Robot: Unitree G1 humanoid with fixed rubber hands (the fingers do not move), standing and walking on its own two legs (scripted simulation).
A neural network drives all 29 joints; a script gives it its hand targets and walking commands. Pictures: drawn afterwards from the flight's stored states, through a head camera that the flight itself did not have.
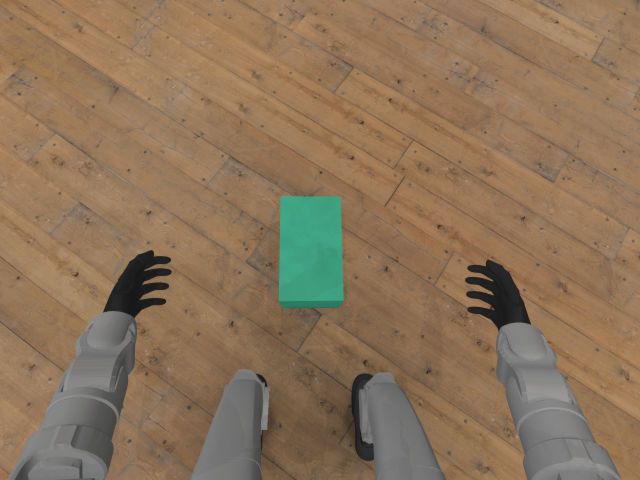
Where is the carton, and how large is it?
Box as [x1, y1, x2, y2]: [279, 196, 343, 307]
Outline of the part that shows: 281,196 279,301 282,307 337,307 343,300 340,196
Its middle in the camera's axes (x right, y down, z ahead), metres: -0.02 +0.05 +1.05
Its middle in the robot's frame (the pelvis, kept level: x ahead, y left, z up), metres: +0.50 +0.04 -0.62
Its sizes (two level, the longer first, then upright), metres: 0.268 0.155 0.167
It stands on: the floor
